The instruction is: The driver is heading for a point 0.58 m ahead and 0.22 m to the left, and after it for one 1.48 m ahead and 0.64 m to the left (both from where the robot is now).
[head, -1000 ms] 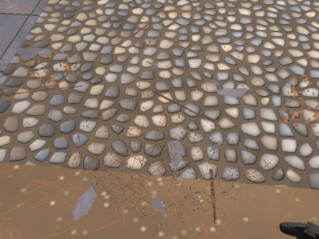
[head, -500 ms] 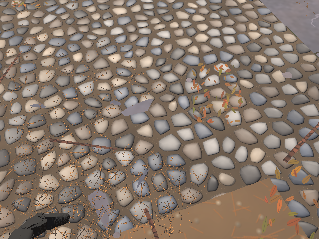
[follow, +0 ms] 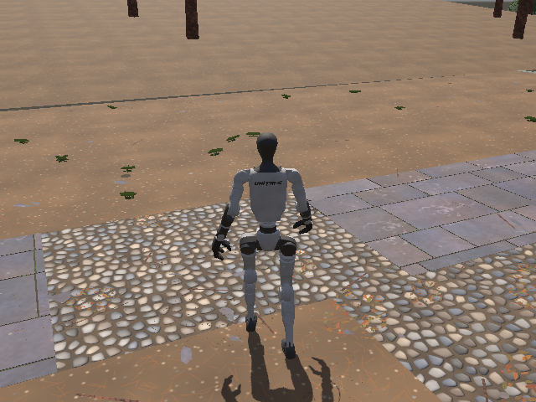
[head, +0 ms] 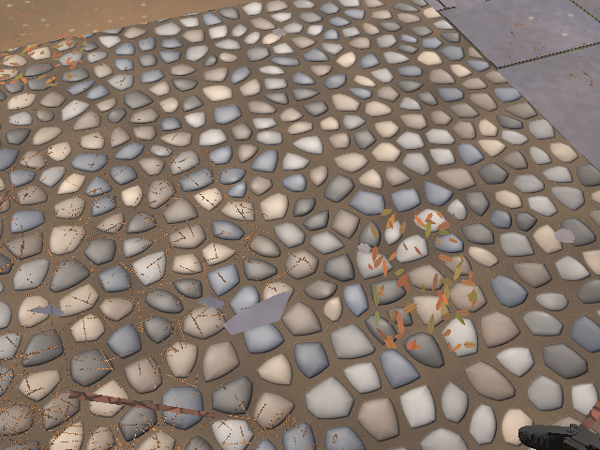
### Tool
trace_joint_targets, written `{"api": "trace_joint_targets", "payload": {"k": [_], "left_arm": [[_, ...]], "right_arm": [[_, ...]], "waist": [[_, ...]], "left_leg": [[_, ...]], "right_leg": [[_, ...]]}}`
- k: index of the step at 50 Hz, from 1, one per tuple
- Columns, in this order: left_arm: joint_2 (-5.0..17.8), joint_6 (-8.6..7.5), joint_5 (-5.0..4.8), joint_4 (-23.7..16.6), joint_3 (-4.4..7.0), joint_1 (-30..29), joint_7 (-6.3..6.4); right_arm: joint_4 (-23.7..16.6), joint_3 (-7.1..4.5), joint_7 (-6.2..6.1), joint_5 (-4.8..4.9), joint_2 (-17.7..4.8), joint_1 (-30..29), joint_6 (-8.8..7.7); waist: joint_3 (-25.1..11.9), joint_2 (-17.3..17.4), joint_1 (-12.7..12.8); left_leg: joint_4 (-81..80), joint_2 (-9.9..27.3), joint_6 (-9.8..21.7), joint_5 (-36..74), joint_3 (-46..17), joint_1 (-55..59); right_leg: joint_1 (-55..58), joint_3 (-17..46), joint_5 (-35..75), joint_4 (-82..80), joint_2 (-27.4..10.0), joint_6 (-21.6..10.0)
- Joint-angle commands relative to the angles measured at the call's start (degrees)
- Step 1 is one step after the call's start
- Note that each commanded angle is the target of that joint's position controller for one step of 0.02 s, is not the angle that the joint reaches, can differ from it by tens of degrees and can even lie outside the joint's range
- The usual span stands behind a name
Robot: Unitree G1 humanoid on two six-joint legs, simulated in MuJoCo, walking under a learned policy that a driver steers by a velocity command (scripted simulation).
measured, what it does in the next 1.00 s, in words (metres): walks ahead, turning left: right foot, then left foot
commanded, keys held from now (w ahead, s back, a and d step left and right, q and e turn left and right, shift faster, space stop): w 0.28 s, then w+q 0.04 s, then q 0.68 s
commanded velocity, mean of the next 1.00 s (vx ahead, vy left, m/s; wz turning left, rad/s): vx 0.27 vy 0.00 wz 0.27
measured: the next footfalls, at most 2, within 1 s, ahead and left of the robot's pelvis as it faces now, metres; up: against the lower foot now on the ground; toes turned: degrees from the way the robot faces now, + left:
right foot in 0.46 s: +0.44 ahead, -0.13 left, +0.00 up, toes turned +4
left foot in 0.90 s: +0.37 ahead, +0.12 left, +0.00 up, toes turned +21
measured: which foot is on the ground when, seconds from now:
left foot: down 0.00-0.48, up 0.50-0.88, down 0.90-1.00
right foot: down 0.00-0.00, up 0.02-0.44, down 0.46-0.90, up 0.92-1.00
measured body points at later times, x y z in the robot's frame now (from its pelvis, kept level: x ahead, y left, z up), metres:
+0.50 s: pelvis +0.27 -0.02 +0.00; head +0.31 -0.02 +0.45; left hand +0.50 +0.22 -0.06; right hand +0.27 -0.30 -0.13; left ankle +0.12 +0.11 -0.71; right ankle +0.40 -0.13 -0.72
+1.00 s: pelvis +0.33 +0.01 +0.01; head +0.36 +0.06 +0.46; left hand +0.38 +0.33 -0.11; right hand +0.56 -0.22 -0.07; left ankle +0.33 +0.11 -0.72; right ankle +0.38 -0.13 -0.66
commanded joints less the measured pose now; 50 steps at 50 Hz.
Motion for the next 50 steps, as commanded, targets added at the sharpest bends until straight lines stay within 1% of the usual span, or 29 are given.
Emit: {"api": "trace_joint_targets", "payload": {"k": [1,2,3,4,6,9,14,16,18,21,23,24,25,26,27,28,29,31,34,39,41,43,44,45,46,47,48,49,50], "left_arm": [[2.44,-1.95,-0.24,-4.44,-0.56,5.26,-0.05],[7.09,-2.31,-1.28,-5.33,0.61,-0.2,-0.3],[7.32,-2.54,-1.34,-6.56,0.56,-4.81,-0.34],[6.76,-2.67,-0.5,-7.19,0.56,-7.52,-0.33],[5.17,-2.16,0.04,-6.4,0.71,-5.82,-0.35],[2.92,-1.46,0.38,-6.24,0.16,-5.95,-0.18],[0.89,-2.34,0.47,-8.2,-0.78,-15.34,-0.72],[0.59,-2.81,0.28,-9.39,-0.95,-19.83,-1.16],[0.85,-3.44,0.45,-10.28,-0.83,-22.5,-1.73],[3.1,-4.35,1.13,-10.01,0.15,-20.77,-2.25],[6.35,-4.64,1.94,-7.31,1.55,-11.73,-1.53],[10.45,-4.53,3.14,-6.6,2.44,-4.29,-0.75],[12.14,-3.23,3.13,-6.91,2.54,-3.74,-0.54],[8.64,-1.96,2.02,-8.18,1.91,-3.86,-0.52],[6.25,-1.26,1.44,-8.26,1.22,-6.91,-0.22],[4.97,-0.81,1.1,-7.78,0.76,-10.28,0.1],[3.63,-0.5,1.1,-7.51,0.3,-13.3,0.16],[4.18,-0.59,2.32,-6.95,0.63,-17.87,0.06],[5.18,-1.05,2.3,-5.96,1.21,-20.08,0.47],[7.48,0.2,1.18,-4.07,2.01,-20.51,1.17],[8.37,0.85,0.48,-3.16,2.32,-20.03,0.97],[8.6,1.55,-0.52,-2.29,2.46,-20.45,0.93],[7.27,1.89,-0.73,-1.25,2.23,-18.59,0.88],[4.78,2.32,0.06,-0.12,1.72,-15.63,0.67],[2.53,2.48,2.76,-2.33,0.9,-15.72,0.4],[4.72,2.28,2.28,-3.92,1.61,-21.51,0.98],[5.74,2.37,0.86,-3.95,2.06,-22.65,1.28],[5.71,2.54,0.49,-2.94,2.35,-20.97,1.7],[6.17,2.69,0.94,-1.82,2.65,-20.06,2.17]], "right_arm": [[2.21,-4.57,-0.13,0.64,-13.14,22.42,0.04],[1.8,-3.45,-0.29,1.39,-9.86,19.2,0.25],[0.98,-2.98,-0.58,0.88,-8.63,15.19,0.66],[0.81,-2.5,-0.6,0.3,-7.54,12.27,0.9],[0.61,-1.85,-0.62,-0.45,-5.93,9.84,0.56],[1.74,-2.24,-0.84,0.27,-7.38,10.35,0.0],[3.78,-2.72,-1.67,0.92,-9.32,13.38,0.7],[5.2,-2.84,-1.83,1.45,-9.8,16.6,1.16],[6.41,-2.86,-2.17,1.45,-9.83,18.47,2.13],[6.83,-3.29,-2.95,1.54,-10.57,18.32,3.45],[5.47,-3.2,-3.19,1.56,-10.06,15.67,3.66],[2.91,-2.07,-3.19,0.25,-6.71,14.48,3.36],[3.88,-0.37,-2.89,0.28,-1.28,26.16,3.13],[5.03,-1.71,-2.9,1.41,-7.47,26.77,3.49],[3.66,-2.79,-3.09,2.5,-9.76,20.91,4.13],[2.98,-2.86,-3.64,2.26,-8.96,17.79,5.04],[2.91,-3.23,-4.08,1.69,-8.68,17.06,6.35],[2.48,-3.2,-4.65,1.55,-6.33,18.9,8.77],[0.78,-3.27,-4.63,0.92,-5.18,17.41,9.64],[-2.29,-3.4,-2.85,0.82,-6.04,11.9,9.89],[-3.3,-3.8,-2.26,0.82,-6.82,10.78,10.24],[-3.18,-4.2,-1.79,0.64,-6.76,12.04,10.22],[-2.77,-4.76,-1.98,0.3,-7.7,13.2,10.1],[-2.91,-5.91,-2.64,0.14,-11.46,14.54,9.85],[-5.05,-6.85,-3.74,0.18,-17.57,13.84,9.67],[-5.58,-6.52,-3.06,-1.73,-16.98,15.17,8.27],[-5.47,-6.17,-2.73,-1.84,-15.63,13.55,6.99],[-5.82,-5.93,-2.97,-0.66,-14.15,10.07,6.33],[-6.44,-5.2,-3.3,0.33,-11.88,7.67,6.32]], "waist": [[-22.18,16.27,-9.26],[-13.33,10.26,-9.86],[-7.52,5.93,-8.87],[-2.67,3.6,-7.5],[-1.18,5.44,-4.53],[-0.59,5.19,-3.6],[1.11,3.72,-6.48],[2.08,3.2,-8.21],[2.88,3.35,-8.61],[0.1,5.43,-6.36],[-5.59,4.84,-1.27],[-14.32,-1.19,1.41],[-24.31,-16.26,-2.47],[-28.44,-12.38,-0.36],[-20.58,-9.42,-0.3],[-14.7,-6.62,-1.44],[-10.3,-6.21,-2.91],[-6.15,-8.98,-6.0],[-5.65,-7.98,-6.59],[-6.5,-6.71,-5.13],[-5.75,-6.66,-4.91],[-5.29,-5.76,-6.26],[-5.04,-3.82,-6.34],[-3.56,5.51,-5.62],[-2.12,22.07,-3.39],[-5.36,16.13,-7.88],[-4.89,11.01,-6.88],[-4.46,8.09,-4.9],[-4.75,6.81,-4.17]], "left_leg": [[-11.56,22.22,16.05,-15.6,-43.73,49.79],[-13.21,21.0,13.26,-22.83,-38.82,43.77],[-14.17,18.95,11.34,-20.89,-31.8,35.98],[-16.0,16.62,10.89,-15.45,-26.46,28.26],[-18.7,13.52,10.25,-6.97,-20.64,20.8],[-21.48,12.72,11.62,1.71,-14.8,18.02],[-22.67,10.02,9.53,7.45,-6.85,18.98],[-22.0,10.04,9.26,6.66,-7.06,19.23],[-18.7,10.45,8.63,12.94,-7.84,21.42],[-10.79,10.98,5.87,20.1,-10.55,25.6],[0.34,6.76,2.41,22.91,-9.36,22.22],[15.11,2.28,-0.52,7.26,-7.25,12.06],[34.99,-3.88,-4.21,-35.9,-4.41,-4.98],[41.32,-1.56,-4.74,-36.79,-9.37,-6.27],[43.33,0.41,-5.26,-33.05,-7.44,-10.74],[42.07,2.31,-6.01,-29.23,-5.56,-11.8],[40.57,3.8,-6.72,-26.78,-5.14,-9.91],[37.35,4.28,-7.53,-22.9,-3.19,-1.93],[30.1,5.19,-6.9,-17.62,-2.28,0.89],[18.24,5.54,-4.62,-11.71,-0.56,5.73],[14.01,5.04,-3.4,-12.72,0.49,6.92],[5.19,3.29,-1.35,-9.1,2.72,11.47],[0.88,1.93,0.26,-6.06,2.31,14.89],[-6.93,6.42,3.26,6.02,-6.28,18.63],[-9.29,19.56,12.11,22.27,-26.13,24.65],[-11.95,21.87,18.08,16.94,-30.68,21.07],[-12.55,19.02,15.99,12.46,-26.32,20.53],[-11.87,16.38,12.6,9.2,-22.74,20.41],[-11.44,15.04,10.47,8.67,-20.83,20.2]], "right_leg": [[-35.71,2.04,-6.67,38.78,2.24,1.04],[-41.33,3.37,-4.28,42.95,-1.38,0.61],[-41.73,0.79,0.63,41.62,-4.37,0.3],[-40.71,-0.69,4.32,37.7,-6.32,0.41],[-34.9,-0.87,8.62,32.74,-8.83,0.91],[-34.61,-2.37,11.95,26.95,-9.66,2.48],[-33.59,-4.29,27.56,8.63,-8.76,3.53],[-31.37,-4.97,30.72,3.39,-7.29,3.8],[-30.14,-4.87,31.4,-0.68,-5.46,3.58],[-24.98,-3.62,29.51,-5.19,-3.54,1.84],[-9.78,-4.55,38.14,-9.04,-3.97,-0.82],[6.96,3.28,59.2,-3.49,-14.04,-4.29],[24.46,19.3,72.25,-0.26,-30.68,-14.42],[21.78,21.26,60.2,-2.87,-28.89,-14.52],[15.79,15.07,51.2,-5.49,-25.82,-12.81],[8.46,11.26,44.96,-8.06,-23.23,-11.45],[0.57,7.74,39.79,-10.71,-21.64,-10.97],[-12.48,1.76,32.64,-16.23,-19.32,-10.83],[-15.17,-3.11,31.54,-18.36,-20.02,-11.64],[-12.56,-7.06,27.07,-18.12,-21.74,-10.79],[-10.6,-7.4,24.85,-16.59,-22.61,-9.62],[-10.37,-9.25,21.68,-12.39,-21.59,-6.73],[-11.79,-10.91,17.43,-8.22,-19.46,-3.97],[-16.66,-15.71,10.22,2.73,-14.4,0.88],[-33.09,-18.2,-11.0,20.75,-5.16,7.11],[-36.11,-7.28,-13.25,30.74,-2.49,6.65],[-37.01,-4.46,-8.54,33.78,-3.57,5.44],[-37.52,-3.34,-3.14,33.27,-4.53,4.75],[-37.1,-2.76,-0.09,32.41,-5.07,4.79]]}}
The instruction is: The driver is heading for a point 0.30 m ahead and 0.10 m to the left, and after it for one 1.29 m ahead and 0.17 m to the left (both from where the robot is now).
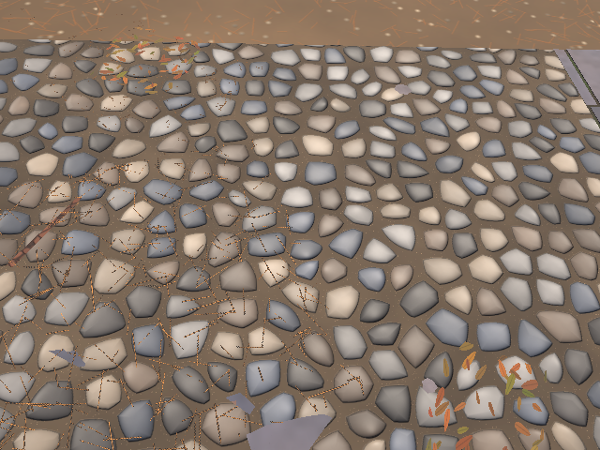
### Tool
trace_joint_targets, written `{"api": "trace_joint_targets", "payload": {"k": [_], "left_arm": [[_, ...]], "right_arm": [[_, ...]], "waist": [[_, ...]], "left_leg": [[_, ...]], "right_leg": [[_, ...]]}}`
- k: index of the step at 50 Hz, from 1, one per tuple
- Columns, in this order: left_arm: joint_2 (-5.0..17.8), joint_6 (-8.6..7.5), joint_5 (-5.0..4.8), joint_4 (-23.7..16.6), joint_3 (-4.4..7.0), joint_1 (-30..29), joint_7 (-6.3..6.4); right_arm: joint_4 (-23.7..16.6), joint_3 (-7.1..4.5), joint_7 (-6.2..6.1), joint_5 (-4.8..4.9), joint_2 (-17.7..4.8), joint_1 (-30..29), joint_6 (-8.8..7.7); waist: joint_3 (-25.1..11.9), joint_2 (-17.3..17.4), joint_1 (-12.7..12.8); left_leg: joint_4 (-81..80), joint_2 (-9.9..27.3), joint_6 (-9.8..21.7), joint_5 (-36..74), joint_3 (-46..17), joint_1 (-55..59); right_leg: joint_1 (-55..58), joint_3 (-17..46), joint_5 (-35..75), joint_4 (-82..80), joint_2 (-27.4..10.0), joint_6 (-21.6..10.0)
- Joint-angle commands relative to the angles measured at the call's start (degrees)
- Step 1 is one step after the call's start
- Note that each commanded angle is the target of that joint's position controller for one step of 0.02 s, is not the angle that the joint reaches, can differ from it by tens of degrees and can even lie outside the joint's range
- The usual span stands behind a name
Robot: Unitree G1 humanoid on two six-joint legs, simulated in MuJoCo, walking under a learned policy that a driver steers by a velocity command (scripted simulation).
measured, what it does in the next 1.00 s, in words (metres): walks ahead, turning left: right foot, then left foot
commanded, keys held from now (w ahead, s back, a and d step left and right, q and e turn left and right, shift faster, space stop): q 0.22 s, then w+q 0.36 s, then q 0.26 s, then e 0.16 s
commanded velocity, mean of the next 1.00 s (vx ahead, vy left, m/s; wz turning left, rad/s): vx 0.17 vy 0.00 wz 0.54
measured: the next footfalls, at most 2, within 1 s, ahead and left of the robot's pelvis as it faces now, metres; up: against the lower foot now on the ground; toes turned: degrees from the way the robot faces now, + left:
right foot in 0.36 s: +0.09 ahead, -0.14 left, +0.00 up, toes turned +17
left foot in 0.80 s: +0.23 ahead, +0.23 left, +0.00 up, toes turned +30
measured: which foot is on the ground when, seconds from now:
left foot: down 0.00-0.36, up 0.38-0.78, down 0.80-1.00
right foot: up 0.00-0.34, down 0.36-0.80, up 0.82-1.00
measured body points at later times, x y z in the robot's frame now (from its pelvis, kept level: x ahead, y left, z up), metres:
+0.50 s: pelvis +0.06 -0.02 +0.01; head +0.07 -0.04 +0.46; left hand +0.05 +0.28 -0.09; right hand +0.29 -0.25 -0.09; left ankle +0.04 +0.11 -0.66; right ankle +0.05 -0.15 -0.74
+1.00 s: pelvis +0.18 +0.10 +0.00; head +0.21 +0.14 +0.45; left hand +0.13 +0.40 -0.12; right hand +0.46 -0.03 -0.08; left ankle +0.19 +0.21 -0.74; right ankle +0.26 -0.04 -0.66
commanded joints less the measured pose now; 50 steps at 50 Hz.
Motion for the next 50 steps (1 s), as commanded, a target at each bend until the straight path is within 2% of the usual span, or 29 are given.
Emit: {"api": "trace_joint_targets", "payload": {"k": [1,3,7,11,14,16,17,18,19,20,21,23,24,26,28,32,34,36,37,38,39,40,41,42,43,44,45,47,50], "left_arm": [[5.99,-0.54,0.37,-3.3,1.88,-1.25,1.06],[5.17,-0.96,-0.04,-3.03,1.82,-0.35,0.79],[3.32,-1.36,-0.41,-3.52,0.94,-2.43,0.35],[4.11,-1.72,-0.76,-3.46,0.88,-2.26,-0.45],[4.97,-2.59,-1.34,-3.62,1.08,-1.19,-1.38],[4.7,-3.54,-1.71,-2.69,1.33,2.44,-1.85],[5.87,-3.91,-1.58,-1.59,1.85,5.84,-1.74],[9.03,-4.07,-0.64,-0.59,2.53,11.45,-1.39],[13.81,-4.34,1.03,0.19,3.26,13.55,-1.66],[11.98,-5.19,1.38,-1.13,2.92,9.51,-1.73],[8.48,-5.47,0.33,-2.21,2.01,6.08,-1.15],[6.04,-5.37,-0.75,-2.71,1.12,5.2,-0.3],[5.69,-5.52,-0.5,-2.35,0.83,6.77,0.01],[5.87,-5.93,0.02,-1.6,0.78,9.83,0.06],[6.4,-6.06,0.2,-1.24,0.84,11.79,-0.13],[8.38,-5.14,-0.1,-1.34,1.11,11.14,-0.32],[10.12,-4.57,-0.83,-1.08,1.57,11.85,-0.33],[11.47,-4.16,-1.8,-1.15,2.05,11.61,-0.38],[11.97,-4.08,-2.35,-1.36,2.31,11.06,-0.34],[11.89,-4.04,-2.97,-1.65,2.37,10.36,-0.3],[10.13,-4.31,-2.94,-1.86,1.81,11.01,-0.47],[6.37,-4.7,-0.33,-3.14,0.52,13.47,-0.95],[1.09,-5.38,1.93,-5.75,-1.81,19.43,-1.67],[8.33,-5.42,0.12,-4.64,-0.16,14.06,-1.92],[9.07,-5.0,-1.68,-5.82,0.0,10.14,-1.79],[7.71,-4.42,-1.24,-5.02,-0.37,10.11,-1.12],[7.38,-3.65,-0.71,-4.29,-0.43,10.24,-0.52],[6.23,-2.17,-0.66,-2.38,-0.58,13.89,-0.34],[3.15,-1.41,-0.21,-1.38,-1.47,15.0,0.06]], "right_arm": [[-4.68,-2.34,-1.05,1.03,-9.49,-2.75,-1.67],[-5.18,-1.96,-1.59,0.68,-8.73,-2.38,-1.42],[-5.44,-2.53,-2.23,1.16,-9.88,-0.86,-0.87],[-6.11,-2.93,-1.83,0.96,-10.68,-1.67,-0.16],[-6.25,-2.71,-1.37,1.65,-10.05,-2.24,0.03],[-6.26,-2.31,-1.45,1.97,-9.44,-3.8,0.12],[-6.27,-1.89,-1.61,1.95,-8.05,-3.71,-0.01],[-6.33,-0.81,-1.59,1.64,-4.09,-2.47,-0.21],[-8.94,-0.85,-1.44,2.23,-3.92,-2.98,-1.0],[-9.6,-1.72,-1.29,1.74,-8.1,-5.27,-1.86],[-8.49,-2.5,-0.95,1.69,-10.03,-4.32,-1.99],[-7.08,-2.6,-0.5,1.3,-8.85,-2.8,-1.96],[-7.18,-2.23,-0.03,1.48,-7.32,-3.5,-2.28],[-7.88,-1.48,0.49,2.01,-4.89,-4.48,-2.84],[-8.97,-1.09,0.79,2.22,-4.06,-6.15,-3.04],[-11.26,-0.07,2.11,1.78,-1.8,-9.9,-3.35],[-11.97,-0.04,2.98,1.73,-1.66,-10.65,-3.24],[-12.27,-0.88,3.58,1.97,-3.38,-9.28,-2.75],[-11.89,-1.62,3.63,1.71,-4.74,-7.02,-2.5],[-10.42,-2.71,3.48,1.41,-6.48,-1.43,-2.3],[-8.24,-4.31,2.65,1.37,-9.32,6.08,-1.92],[-7.62,-5.35,1.07,1.7,-13.4,11.47,-1.25],[-10.5,-4.99,0.78,0.31,-19.3,6.99,-1.91],[-11.41,-4.05,1.44,0.38,-13.76,8.04,-2.27],[-10.54,-2.72,1.63,0.5,-10.6,4.11,-2.78],[-9.71,-1.86,1.48,1.32,-7.79,1.4,-2.95],[-9.55,-1.11,1.31,1.29,-5.96,-1.29,-2.93],[-8.56,-0.5,1.27,-0.48,-5.12,-4.57,-3.54],[-5.77,0.35,1.0,-1.14,-2.77,-6.83,-4.98]], "waist": [[-7.34,8.89,1.04],[-9.21,8.72,1.41],[-9.04,8.96,-0.11],[-8.04,10.61,-0.65],[-8.0,11.1,-0.57],[-6.46,10.85,2.28],[-6.43,8.91,3.72],[-9.34,0.04,4.47],[-5.56,-10.77,3.64],[-0.65,-9.58,3.05],[0.98,-8.49,2.01],[0.6,-7.23,2.02],[0.83,-6.31,2.87],[0.64,-5.3,4.06],[1.02,-5.03,5.18],[3.17,-4.98,5.77],[2.54,-5.47,5.7],[0.51,-6.26,4.2],[-1.41,-6.4,2.55],[-4.56,-5.58,-0.74],[-8.98,-3.06,-4.59],[-14.11,6.79,-5.83],[-24.22,20.04,0.91],[-29.62,10.27,-5.23],[-21.04,8.74,-3.67],[-15.46,4.48,-1.57],[-12.46,4.51,-0.04],[-11.29,6.56,3.0],[-10.57,7.44,4.08]], "left_leg": [[-13.73,13.38,9.66,20.55,-17.87,11.03],[-13.26,11.86,9.68,23.16,-16.74,11.81],[-12.32,10.89,9.88,19.63,-18.61,14.13],[-12.1,10.28,10.53,15.97,-22.62,10.3],[-14.15,8.52,10.09,-4.75,-27.01,7.47],[-13.4,5.74,8.2,-15.12,-27.79,2.39],[-10.21,3.18,5.84,-18.66,-25.95,-2.95],[4.61,-1.8,2.19,-23.43,-18.55,-11.22],[16.74,-8.16,0.41,-21.29,-9.21,-24.51],[24.12,-2.31,-0.58,-16.06,-10.3,-28.32],[26.8,-0.96,-1.4,-11.15,-9.85,-28.97],[29.63,0.54,-3.34,-4.81,-8.0,-29.14],[31.17,1.17,-3.84,-1.83,-7.03,-28.9],[31.18,1.99,-4.56,2.16,-5.15,-29.13],[27.96,2.88,-5.3,4.81,-4.19,-29.48],[14.36,3.89,-5.6,9.36,0.17,-22.29],[9.18,2.94,-4.73,8.68,3.24,-16.17],[5.64,1.62,-2.75,6.98,4.25,-11.34],[3.57,-0.07,-1.28,5.55,5.08,-7.76],[-0.19,-2.18,0.51,7.35,5.8,-0.62],[-3.76,-4.18,2.81,13.28,5.49,11.39],[-3.27,4.67,6.72,30.84,-6.5,27.51],[-5.05,23.03,20.77,40.42,-37.21,39.74],[-9.54,21.33,20.64,29.46,-36.94,36.3],[-10.44,19.27,17.45,25.92,-27.96,29.54],[-10.93,15.97,13.95,23.06,-21.66,21.68],[-11.83,13.85,12.14,23.16,-17.74,14.63],[-14.58,11.52,11.9,27.73,-11.53,3.75],[-15.9,10.05,11.23,28.11,-5.17,0.17]], "right_leg": [[-9.11,5.67,4.11,7.78,0.08,0.03],[-6.94,5.74,7.2,6.46,1.32,0.6],[-5.03,6.74,8.91,-6.41,2.33,1.91],[1.36,7.09,7.66,-14.3,3.56,1.92],[6.39,6.41,7.54,-21.5,4.19,0.33],[14.77,5.05,12.13,-31.96,4.24,-1.65],[22.22,6.24,13.39,-36.1,1.57,-3.42],[31.67,17.15,5.37,-39.3,-9.71,-7.27],[31.36,35.99,-7.73,-45.73,-19.8,-14.45],[26.97,38.46,-12.55,-47.36,-21.77,-16.91],[26.42,32.36,-10.68,-47.51,-18.59,-14.86],[27.81,23.31,-2.77,-47.66,-14.61,-11.33],[27.37,19.56,2.09,-48.16,-13.72,-10.96],[27.64,13.79,8.5,-48.86,-12.7,-11.06],[28.3,9.99,12.9,-49.42,-12.67,-11.64],[24.91,0.31,29.32,-47.28,-11.29,-11.02],[23.62,-2.43,35.95,-44.93,-11.64,-10.37],[25.31,-3.6,45.33,-40.47,-12.75,-9.31],[26.44,-4.46,53.34,-35.96,-12.84,-8.5],[26.2,-5.82,58.35,-28.32,-12.09,-7.34],[21.73,-7.57,56.05,-17.37,-9.73,-5.18],[7.08,-7.72,27.69,0.29,-6.36,-1.69],[-9.76,-0.92,-14.92,20.33,3.43,1.35],[-9.48,8.49,-10.08,24.43,1.66,0.74],[-12.38,6.75,-4.52,23.29,-0.64,-0.26],[-11.53,5.83,-0.5,18.5,-3.34,-0.46],[-8.22,5.86,1.61,14.1,-4.79,-0.3],[1.67,4.41,5.51,11.43,-4.38,0.34],[7.53,4.69,9.61,-1.44,-4.64,1.52]]}}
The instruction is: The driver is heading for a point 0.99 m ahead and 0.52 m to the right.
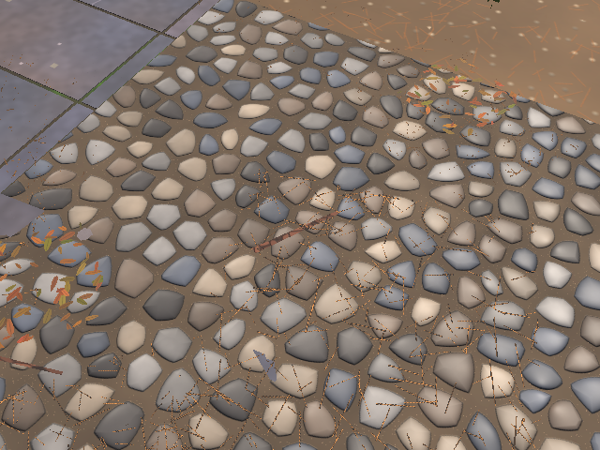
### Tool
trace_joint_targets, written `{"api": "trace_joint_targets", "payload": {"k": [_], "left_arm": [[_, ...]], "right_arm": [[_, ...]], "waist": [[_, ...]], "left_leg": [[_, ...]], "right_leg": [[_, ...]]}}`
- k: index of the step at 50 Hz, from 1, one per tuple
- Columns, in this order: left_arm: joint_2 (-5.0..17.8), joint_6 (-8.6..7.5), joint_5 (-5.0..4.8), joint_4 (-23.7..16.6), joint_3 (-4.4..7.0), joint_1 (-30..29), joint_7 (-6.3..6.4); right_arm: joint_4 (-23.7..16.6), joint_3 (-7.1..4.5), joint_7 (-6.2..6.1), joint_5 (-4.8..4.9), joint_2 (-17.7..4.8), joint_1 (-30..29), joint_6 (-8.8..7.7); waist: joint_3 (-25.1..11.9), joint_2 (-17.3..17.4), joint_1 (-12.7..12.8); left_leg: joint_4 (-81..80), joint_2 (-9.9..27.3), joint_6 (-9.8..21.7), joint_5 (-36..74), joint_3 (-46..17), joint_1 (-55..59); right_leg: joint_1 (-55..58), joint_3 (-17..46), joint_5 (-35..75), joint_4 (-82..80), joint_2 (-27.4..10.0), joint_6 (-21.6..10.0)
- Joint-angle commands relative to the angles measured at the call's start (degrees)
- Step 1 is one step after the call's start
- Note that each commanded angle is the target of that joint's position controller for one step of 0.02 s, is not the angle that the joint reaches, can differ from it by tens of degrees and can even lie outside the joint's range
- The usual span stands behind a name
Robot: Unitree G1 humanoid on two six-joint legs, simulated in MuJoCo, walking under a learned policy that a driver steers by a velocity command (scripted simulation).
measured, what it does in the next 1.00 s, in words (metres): steps on the spot, turning right: right foot, then left foot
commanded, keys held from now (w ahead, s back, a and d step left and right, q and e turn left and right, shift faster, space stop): e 1.00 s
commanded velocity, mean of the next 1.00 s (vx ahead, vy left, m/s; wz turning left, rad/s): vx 0.02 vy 0.00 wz -0.45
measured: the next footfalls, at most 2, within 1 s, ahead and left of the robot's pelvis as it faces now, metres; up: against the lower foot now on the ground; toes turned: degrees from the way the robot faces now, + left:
right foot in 0.26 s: +0.08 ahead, -0.14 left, +0.00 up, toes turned -9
left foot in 0.66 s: +0.17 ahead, +0.09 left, +0.00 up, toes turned -25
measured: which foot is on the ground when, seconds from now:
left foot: down 0.00-0.28, up 0.30-0.64, down 0.66-1.00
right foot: up 0.00-0.24, down 0.26-0.66, up 0.68-1.00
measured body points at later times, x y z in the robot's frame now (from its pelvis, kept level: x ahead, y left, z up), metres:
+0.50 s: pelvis +0.06 -0.03 +0.01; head +0.10 -0.06 +0.46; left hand +0.25 +0.23 -0.08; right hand +0.17 -0.34 -0.10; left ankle +0.10 +0.11 -0.68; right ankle +0.04 -0.13 -0.73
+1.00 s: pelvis +0.08 -0.01 +0.01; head +0.12 -0.03 +0.45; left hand +0.36 +0.14 -0.09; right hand +0.04 -0.32 -0.10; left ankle +0.14 +0.10 -0.73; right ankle +0.01 -0.13 -0.70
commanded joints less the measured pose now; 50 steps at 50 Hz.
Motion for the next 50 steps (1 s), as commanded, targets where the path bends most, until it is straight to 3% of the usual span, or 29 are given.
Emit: {"api": "trace_joint_targets", "payload": {"k": [1,4,7,10,12,13,14,15,16,17,18,19,21,25,29,31,32,33,34,35,36,37,38,40,42,44,47,50], "left_arm": [[1.9,0.8,0.42,-0.15,0.22,7.5,0.52],[3.79,1.44,0.01,-1.66,0.57,3.04,0.46],[5.59,1.99,-0.34,-3.85,1.35,0.17,0.39],[3.91,1.97,-0.27,-4.56,1.35,0.83,-0.33],[3.39,1.63,-0.07,-4.16,1.45,3.45,-1.04],[5.67,1.48,0.25,-4.53,2.07,3.83,-1.09],[12.14,1.41,0.26,-5.26,3.67,4.27,-0.43],[11.96,1.42,0.67,-5.63,3.81,5.64,-0.38],[10.24,0.7,1.54,-5.75,3.34,7.94,-0.4],[9.76,0.03,1.25,-5.98,3.37,6.15,-0.25],[9.2,-0.15,0.31,-6.7,3.41,3.34,-0.13],[8.66,0.01,-0.57,-7.28,3.31,1.28,0.22],[8.25,1.01,-0.74,-7.84,3.28,0.56,0.81],[9.57,2.45,-0.77,-8.87,4.12,0.74,1.44],[9.84,3.2,-0.95,-10.09,4.4,-1.15,0.86],[9.18,3.48,-1.62,-10.96,4.19,-3.55,0.89],[8.08,3.46,-1.63,-11.28,3.88,-3.56,1.05],[5.29,3.32,-0.58,-11.51,3.07,-1.35,1.0],[3.67,2.75,-0.47,-12.66,2.75,1.3,0.84],[8.5,2.21,0.14,-12.02,4.15,2.14,0.84],[11.16,2.35,-0.69,-10.81,5.29,2.21,0.65],[10.53,2.93,-0.86,-9.68,5.52,2.74,0.78],[9.5,3.44,-0.71,-9.46,5.39,2.57,0.92],[6.74,3.81,-1.12,-10.65,4.56,0.83,0.5],[5.14,3.71,-1.43,-12.45,3.86,-2.06,0.17],[4.3,3.69,-1.09,-13.65,3.33,-3.56,-0.3],[3.8,3.8,-0.83,-14.55,2.85,-3.59,-1.13],[4.75,4.32,-1.0,-14.93,3.29,-2.38,-1.79]], "right_arm": [[-1.37,-1.33,-0.56,-0.75,-5.22,-2.9,-1.86],[0.73,-1.93,-1.09,-0.99,-7.36,-2.46,-1.17],[2.03,-2.62,-1.7,0.08,-9.25,-1.87,0.26],[2.71,-2.73,-2.36,1.07,-8.97,-2.1,1.34],[3.33,-2.95,-2.83,1.9,-8.85,-1.9,2.05],[3.74,-2.96,-3.09,1.98,-7.91,-0.33,2.12],[2.01,-2.56,-3.09,0.3,-5.65,0.22,1.59],[0.27,-2.35,-3.33,-0.22,-5.22,-6.15,1.37],[-0.01,-2.72,-3.17,0.25,-6.13,-7.79,1.35],[0.71,-3.02,-2.95,1.06,-6.17,-6.34,1.58],[1.61,-3.18,-3.02,1.33,-6.1,-4.92,1.88],[1.76,-3.37,-3.24,1.11,-6.69,-4.73,2.01],[1.71,-3.02,-3.2,1.33,-5.34,-4.88,1.73],[1.76,-2.54,-2.52,1.86,-4.62,-5.79,1.21],[2.03,-3.09,-1.62,2.16,-6.35,-4.16,0.78],[2.88,-3.58,-1.17,2.02,-6.74,-1.07,0.17],[3.43,-4.07,-1.23,1.69,-7.71,0.49,-0.08],[3.07,-4.99,-1.64,0.74,-11.57,2.3,-0.05],[2.91,-5.67,-1.7,-0.63,-15.66,1.02,0.47],[2.05,-4.99,-1.69,-1.23,-12.9,0.8,0.04],[1.4,-3.95,-1.94,-0.79,-9.54,-1.91,-0.26],[1.16,-3.58,-2.13,-0.07,-8.14,-4.5,-0.22],[1.04,-3.35,-2.41,0.7,-7.49,-5.3,-0.17],[1.64,-3.16,-3.14,0.73,-7.66,-3.82,0.29],[2.24,-3.43,-3.7,0.41,-8.29,-1.18,0.83],[2.58,-3.89,-3.76,0.49,-9.6,-0.07,1.24],[2.42,-4.64,-3.06,0.93,-11.82,-1.28,1.64],[2.74,-4.97,-2.22,1.84,-12.79,-1.35,1.65]], "waist": [[-11.23,8.4,1.82],[-8.67,8.63,-0.46],[-5.25,8.23,-1.7],[-5.3,7.19,-0.96],[-6.73,6.52,0.81],[-6.85,3.22,0.45],[-8.54,-10.11,-2.42],[-7.15,-15.46,1.95],[-9.26,-10.91,3.69],[-9.78,-6.74,2.12],[-9.44,-3.75,0.72],[-9.3,-3.13,-0.04],[-10.28,-4.24,-0.55],[-11.2,-5.72,0.55],[-10.13,-8.27,0.5],[-9.59,-8.21,-1.66],[-9.57,-6.89,-2.17],[-11.35,1.53,-1.23],[-8.75,17.28,1.58],[-9.12,15.29,0.23],[-7.54,10.91,0.98],[-6.15,9.13,1.83],[-5.45,9.21,1.32],[-5.0,10.2,0.06],[-5.99,11.36,-1.96],[-7.31,11.52,-3.0],[-7.97,12.19,-3.06],[-7.7,12.69,-2.62]], "left_leg": [[-9.86,14.1,9.53,17.59,-5.54,1.73],[-11.84,15.98,9.77,3.5,-6.96,2.57],[-11.9,18.73,10.25,-4.04,-9.96,5.68],[-7.88,20.01,9.66,3.51,-9.81,10.38],[-2.45,18.21,6.64,9.65,-6.35,11.63],[2.98,14.99,2.92,6.8,-3.05,10.31],[15.29,7.25,-2.61,-1.88,4.65,2.0],[24.05,-0.54,-6.1,-23.21,3.76,-10.12],[34.69,0.05,-6.43,-30.92,-1.9,-14.27],[38.6,1.44,-6.37,-28.34,-4.12,-15.91],[38.23,2.31,-6.75,-24.95,-4.57,-17.06],[35.93,3.25,-7.23,-21.81,-5.08,-16.88],[31.62,2.3,-8.56,-18.14,-3.86,-13.4],[19.52,1.3,-9.35,-14.25,-3.89,-7.22],[10.27,0.27,-8.57,-12.84,-3.89,-0.59],[-0.95,0.18,-7.25,-5.56,-3.15,5.13],[-5.86,2.16,-6.09,0.42,-3.86,10.26],[-7.3,12.71,-2.35,5.51,-12.98,17.45],[-8.65,24.18,7.2,17.33,-27.81,18.8],[-9.1,28.84,13.16,17.18,-31.32,16.0],[-8.55,25.43,11.86,14.58,-25.04,14.09],[-8.07,21.18,8.9,11.08,-18.83,13.09],[-8.03,19.27,7.6,10.02,-15.48,13.39],[-8.43,17.27,7.81,13.66,-10.12,13.61],[-8.47,18.08,8.82,15.29,-8.39,17.9],[-8.14,19.52,9.36,15.99,-7.3,20.32],[-8.02,20.57,9.18,17.16,-4.23,17.83],[-6.35,21.56,8.21,17.0,-2.7,16.94]], "right_leg": [[11.97,1.32,5.43,-10.33,-1.61,0.67],[12.27,0.79,6.82,-16.18,-1.01,0.12],[8.17,-0.16,1.81,-16.81,-0.21,-0.99],[8.02,-1.94,0.55,-20.89,0.87,-2.48],[13.08,-3.19,8.97,-30.62,2.5,-4.29],[15.98,1.07,19.83,-35.9,0.85,-6.28],[22.27,14.98,37.52,-37.7,-8.71,-11.63],[26.14,25.83,44.0,-41.11,-15.06,-20.91],[28.79,26.47,43.99,-42.01,-15.67,-23.35],[29.91,22.77,43.46,-40.65,-13.31,-21.26],[30.04,19.4,43.35,-39.64,-10.92,-18.61],[29.94,17.94,42.96,-39.4,-9.78,-17.06],[28.94,16.07,45.19,-38.87,-7.33,-16.21],[27.52,17.05,40.98,-37.98,-5.96,-15.77],[23.74,21.72,34.74,-37.6,-5.07,-15.32],[21.72,23.36,28.61,-35.68,-2.99,-13.0],[18.68,22.97,22.09,-33.9,-0.94,-10.76],[12.07,18.54,8.19,-25.1,3.31,-7.59],[-0.5,8.66,-14.45,-14.51,12.86,-3.96],[-1.97,8.56,-17.26,-0.61,8.68,-1.55],[-2.12,8.56,-13.0,4.68,7.28,-0.97],[-2.22,7.6,-9.25,6.27,6.49,-0.13],[-3.36,7.05,-5.94,7.43,6.16,0.65],[-3.41,4.33,-2.28,6.42,5.91,1.89],[-4.63,2.61,-1.2,1.11,4.88,2.65],[-3.04,1.62,-1.45,-4.63,3.41,2.82],[3.86,-1.34,-1.48,-12.78,2.53,1.8],[8.47,-3.74,0.01,-20.16,3.22,-0.01]]}}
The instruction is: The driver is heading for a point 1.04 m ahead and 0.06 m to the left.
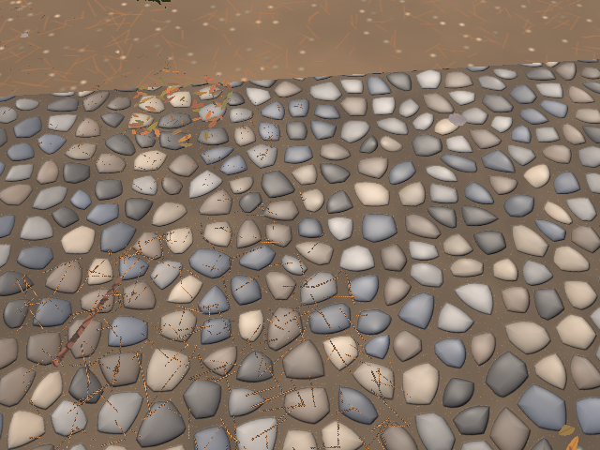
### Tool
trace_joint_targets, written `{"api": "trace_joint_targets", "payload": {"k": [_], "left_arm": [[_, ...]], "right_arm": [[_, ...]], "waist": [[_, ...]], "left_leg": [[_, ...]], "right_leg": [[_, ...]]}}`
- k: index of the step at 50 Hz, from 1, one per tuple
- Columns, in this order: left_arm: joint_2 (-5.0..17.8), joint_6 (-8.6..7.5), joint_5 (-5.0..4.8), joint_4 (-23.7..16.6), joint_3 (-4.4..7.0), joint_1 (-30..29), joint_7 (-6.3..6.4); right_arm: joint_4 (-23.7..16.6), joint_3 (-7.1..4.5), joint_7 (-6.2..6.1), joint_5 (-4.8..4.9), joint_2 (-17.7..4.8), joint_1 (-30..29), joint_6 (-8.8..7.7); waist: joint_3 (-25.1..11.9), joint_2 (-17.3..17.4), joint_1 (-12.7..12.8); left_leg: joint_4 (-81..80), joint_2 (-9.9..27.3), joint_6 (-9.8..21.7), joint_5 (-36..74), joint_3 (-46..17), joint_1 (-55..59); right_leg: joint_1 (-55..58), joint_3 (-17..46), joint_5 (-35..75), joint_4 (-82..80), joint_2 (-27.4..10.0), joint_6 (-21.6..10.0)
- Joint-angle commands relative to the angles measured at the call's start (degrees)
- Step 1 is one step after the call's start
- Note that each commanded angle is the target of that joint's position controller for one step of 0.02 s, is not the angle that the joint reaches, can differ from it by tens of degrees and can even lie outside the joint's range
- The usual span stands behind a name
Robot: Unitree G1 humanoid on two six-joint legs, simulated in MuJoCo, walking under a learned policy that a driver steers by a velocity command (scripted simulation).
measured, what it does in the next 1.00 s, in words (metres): steps on the spot: right foot, then left foot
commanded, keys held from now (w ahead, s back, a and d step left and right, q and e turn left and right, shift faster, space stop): e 0.18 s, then no key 0.82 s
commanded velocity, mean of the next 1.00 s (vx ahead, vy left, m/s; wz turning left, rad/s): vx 0.00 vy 0.00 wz -0.24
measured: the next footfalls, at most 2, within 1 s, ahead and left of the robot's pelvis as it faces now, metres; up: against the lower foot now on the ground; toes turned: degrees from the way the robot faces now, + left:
right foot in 0.08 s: +0.04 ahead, -0.13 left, +0.00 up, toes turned -5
left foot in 0.52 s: +0.08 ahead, +0.10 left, +0.00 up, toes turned -13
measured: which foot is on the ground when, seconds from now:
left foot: down 0.00-0.08, up 0.10-0.50, down 0.52-1.00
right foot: up 0.00-0.06, down 0.08-1.00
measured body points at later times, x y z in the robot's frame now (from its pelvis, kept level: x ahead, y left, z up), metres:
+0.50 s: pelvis +0.01 -0.03 -0.01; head +0.04 -0.04 +0.44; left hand +0.24 +0.19 -0.09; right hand +0.10 -0.33 -0.11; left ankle +0.05 +0.11 -0.73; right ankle +0.00 -0.13 -0.74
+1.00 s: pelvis +0.03 +0.00 -0.01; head +0.04 +0.00 +0.44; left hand +0.20 +0.23 -0.12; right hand +0.11 -0.28 -0.12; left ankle +0.05 +0.11 -0.74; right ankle +0.00 -0.13 -0.74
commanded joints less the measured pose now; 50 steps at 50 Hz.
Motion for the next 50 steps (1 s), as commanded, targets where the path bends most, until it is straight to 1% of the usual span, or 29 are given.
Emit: {"api": "trace_joint_targets", "payload": {"k": [1,2,3,4,5,6,7,8,9,10,12,14,16,20,22,23,24,25,26,27,28,29,30,31,33,35,40,44,50], "left_arm": [[5.63,-0.41,-0.07,-5.52,1.73,-0.94,-0.7],[5.47,-0.28,-0.05,-5.1,1.94,0.79,-0.93],[5.95,-0.26,0.08,-4.34,2.42,3.08,-0.82],[8.89,-0.41,0.17,-3.92,3.52,5.66,-0.21],[16.29,-0.91,0.54,-5.5,4.91,7.18,0.87],[14.97,-2.56,2.61,-6.32,4.12,7.63,0.03],[12.93,-3.8,2.62,-5.8,3.44,5.86,-0.33],[11.42,-4.38,1.7,-5.24,3.04,3.09,-0.08],[9.95,-4.29,0.88,-5.43,2.57,0.87,0.32],[9.19,-4.08,0.54,-5.61,2.01,-1.03,0.73],[7.85,-3.92,1.19,-5.66,1.21,-1.48,1.33],[7.27,-3.97,1.38,-5.12,0.88,-1.01,1.59],[7.39,-3.78,1.46,-4.48,0.81,-0.66,1.77],[7.89,-3.37,1.88,-3.55,0.68,-1.07,1.23],[7.32,-3.29,1.81,-2.85,0.3,-1.35,0.78],[6.74,-3.3,1.63,-2.51,-0.01,-1.83,0.64],[5.87,-3.31,1.32,-2.22,-0.44,-2.81,0.57],[4.65,-3.43,1.04,-1.53,-0.95,-2.5,0.54],[3.08,-3.92,1.76,-0.8,-1.5,-0.32,0.53],[3.09,-4.49,2.89,-0.36,-1.42,3.04,0.28],[2.2,-4.53,2.81,-0.05,-1.5,3.55,0.43],[3.77,-4.34,3.1,0.44,-1.32,1.36,0.6],[4.64,-4.06,2.73,0.43,-0.91,-0.68,0.74],[4.56,-3.59,2.38,0.46,-0.84,-1.53,0.93],[3.73,-3.14,2.18,0.68,-0.91,-0.87,1.0],[2.99,-3.24,2.05,1.46,-0.97,-0.27,1.03],[2.41,-3.43,1.93,3.33,-0.77,0.88,1.37],[2.5,-3.41,1.89,4.72,-0.57,1.78,1.8],[2.72,-3.31,1.8,6.89,-0.38,2.67,2.4]], "right_arm": [[-3.42,-3.37,0.45,1.14,-12.18,-1.63,-0.72],[-3.3,-3.37,0.55,1.77,-12.15,-2.34,-0.75],[-2.7,-3.12,0.64,2.21,-11.06,-1.57,-0.88],[-1.42,-2.48,0.94,1.36,-8.53,1.91,-1.09],[-3.98,-0.83,1.14,-2.37,-4.19,1.29,-1.12],[-5.74,-1.47,0.43,-1.53,-6.74,-4.27,-1.17],[-5.82,-2.08,0.09,-0.08,-8.7,-5.47,-0.86],[-5.33,-2.32,-0.16,0.25,-9.08,-4.79,-0.7],[-4.33,-2.56,-0.58,-0.25,-9.31,-4.1,-0.61],[-3.86,-2.67,-0.64,-0.55,-9.52,-2.93,-0.46],[-2.68,-2.4,-0.23,-0.09,-8.41,-0.73,-0.4],[-2.5,-1.82,-0.15,0.26,-7.12,-1.04,-0.22],[-2.84,-1.23,-0.05,0.16,-6.09,-2.36,-0.12],[-3.1,-0.85,0.45,0.35,-6.17,-3.03,-0.26],[-3.12,-0.83,0.63,0.53,-6.34,-2.7,-0.52],[-2.97,-0.73,0.76,0.55,-6.03,-2.13,-0.73],[-2.5,-0.54,0.98,0.43,-5.33,-0.81,-1.04],[-2.03,-0.22,1.25,-0.1,-4.7,0.59,-1.45],[-2.08,-0.25,1.17,-0.99,-6.22,1.42,-1.83],[-2.65,-1.04,0.88,-1.34,-10.75,1.26,-1.88],[-1.81,-0.46,1.16,-1.08,-8.68,-1.39,-1.93],[-2.76,0.37,1.54,-0.79,-5.52,-3.72,-2.18],[-2.6,0.47,1.62,-0.85,-5.31,-3.61,-2.43],[-2.41,0.44,1.68,-0.85,-6.07,-2.81,-2.83],[-1.55,0.64,1.48,-0.73,-6.12,-0.99,-3.48],[-1.25,0.99,1.22,-0.61,-5.44,-0.35,-3.39],[-0.76,1.44,0.94,-0.49,-5.11,-0.28,-2.99],[0.19,1.75,1.09,-0.42,-4.74,-0.34,-2.98],[2.37,2.03,1.27,-0.34,-4.48,-0.1,-3.04]], "waist": [[-7.82,10.94,-0.05],[-7.91,10.36,1.32],[-8.33,8.88,2.39],[-9.48,1.45,2.55],[-9.91,-17.57,1.07],[-13.18,-13.62,5.37],[-10.86,-8.78,4.64],[-8.56,-7.48,2.83],[-8.05,-5.44,1.9],[-8.09,-5.94,0.8],[-10.26,-6.51,0.08],[-10.32,-6.39,0.62],[-9.69,-6.81,1.47],[-7.5,-7.85,2.76],[-6.77,-7.83,2.86],[-6.64,-7.56,2.37],[-6.69,-6.81,1.02],[-6.75,-5.41,-0.32],[-8.21,-2.6,0.39],[-9.07,5.39,3.65],[-9.28,11.18,5.2],[-7.62,9.25,3.88],[-6.68,7.63,2.53],[-6.14,6.74,1.82],[-5.9,5.4,1.53],[-5.72,3.96,1.2],[-5.4,0.99,0.85],[-5.24,0.3,0.94],[-4.84,0.55,1.09]], "left_leg": [[-3.38,14.64,11.54,23.33,-8.34,7.32],[-0.95,14.2,9.98,22.12,-6.99,6.3],[3.08,12.72,7.31,18.42,-4.81,3.74],[12.07,9.32,2.76,9.87,-0.38,-3.24],[31.41,1.1,-3.47,-22.6,3.36,-21.8],[42.06,-2.99,-4.27,-27.49,-7.21,-25.54],[45.82,-1.67,-3.8,-23.35,-9.64,-26.49],[44.67,-0.79,-3.16,-17.87,-10.34,-26.79],[42.83,-0.25,-3.15,-13.93,-10.83,-26.6],[42.54,-0.61,-3.64,-10.82,-10.43,-24.6],[42.13,-1.71,-4.54,-7.07,-9.52,-20.87],[36.36,-1.7,-5.14,-5.66,-9.26,-19.66],[29.75,-1.31,-5.34,-5.33,-9.35,-17.8],[19.99,-1.35,-4.74,-7.34,-8.71,-11.18],[15.7,-1.68,-4.21,-7.78,-8.43,-8.54],[12.22,-1.85,-3.82,-6.69,-8.24,-6.78],[6.17,-2.15,-3.22,-2.68,-7.7,-3.51],[-2.36,-2.05,-2.33,5.85,-7.74,1.43],[-3.84,1.44,-1.05,14.83,-11.58,7.1],[-1.31,7.37,1.92,25.69,-16.29,9.34],[-2.12,8.32,6.04,17.24,-17.98,2.13],[-2.93,5.88,5.54,9.67,-16.61,-0.14],[-2.54,3.87,3.75,6.63,-14.6,-0.24],[-1.92,2.64,2.54,6.48,-13.39,-0.15],[-1.31,2.07,1.85,6.35,-12.63,0.03],[-0.51,1.55,1.77,6.89,-12.02,0.58],[0.12,0.82,2.1,7.17,-11.51,1.2],[0.04,0.35,2.21,7.69,-11.2,1.16],[-0.69,-0.16,2.28,7.77,-10.94,0.9]], "right_leg": [[2.99,-3.13,2.6,-8.64,0.79,-2.2],[6.42,-4.19,6.62,-14.37,1.54,-3.6],[11.8,-4.4,11.72,-20.49,2.89,-5.42],[20.74,1.4,23.23,-24.71,0.51,-7.94],[30.5,24.19,48.08,-24.02,-15.83,-15.72],[24.59,30.98,46.65,-25.73,-21.12,-25.73],[22.88,25.73,41.72,-26.74,-17.92,-24.55],[20.95,21.37,36.75,-26.83,-14.28,-21.15],[20.25,19.42,33.44,-26.72,-11.91,-18.63],[18.53,17.49,35.6,-26.66,-10.8,-17.94],[17.88,15.13,38.09,-26.73,-9.52,-17.99],[18.64,14.23,36.4,-26.78,-8.78,-17.85],[18.64,14.63,32.55,-26.73,-8.59,-17.69],[14.38,16.55,24.64,-26.78,-8.66,-18.34],[13.28,18.08,23.57,-26.07,-8.73,-18.36],[12.98,18.56,23.59,-25.35,-8.43,-17.98],[12.19,18.3,23.61,-24.21,-7.54,-16.98],[10.68,17.72,22.34,-23.55,-6.24,-14.91],[8.59,16.66,18.18,-22.29,-4.02,-11.72],[6.41,12.02,10.44,-18.26,0.88,-8.69],[11.04,7.85,5.61,-19.67,2.96,-6.11],[13.05,7.82,7.9,-20.43,2.43,-5.03],[12.42,7.92,10.23,-20.03,2.63,-5.39],[12.23,8.43,12.82,-19.81,2.44,-5.97],[12.43,9.15,15.25,-20.35,1.93,-6.45],[12.18,9.23,16.4,-20.49,1.87,-6.42],[12.32,9.33,18.2,-20.78,1.75,-5.58],[13.28,9.38,19.5,-20.9,1.54,-5.14],[14.62,9.28,20.51,-21.15,1.33,-4.73]]}}
Over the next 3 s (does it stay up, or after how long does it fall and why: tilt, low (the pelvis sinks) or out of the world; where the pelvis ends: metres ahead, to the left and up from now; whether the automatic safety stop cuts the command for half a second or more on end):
stays up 0.76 -0.18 0.00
